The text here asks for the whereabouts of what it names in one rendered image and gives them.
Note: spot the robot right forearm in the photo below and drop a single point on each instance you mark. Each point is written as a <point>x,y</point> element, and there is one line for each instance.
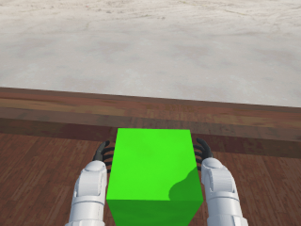
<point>221,195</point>

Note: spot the robot left forearm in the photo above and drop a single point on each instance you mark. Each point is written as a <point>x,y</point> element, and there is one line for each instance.
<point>88,197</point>

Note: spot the carton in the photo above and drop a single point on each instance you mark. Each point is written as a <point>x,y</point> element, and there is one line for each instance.
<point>154,178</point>

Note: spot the robot left hand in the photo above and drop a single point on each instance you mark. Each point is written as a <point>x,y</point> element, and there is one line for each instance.
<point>99,155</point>

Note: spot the robot right hand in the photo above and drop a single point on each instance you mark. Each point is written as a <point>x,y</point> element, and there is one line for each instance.
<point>205,151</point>

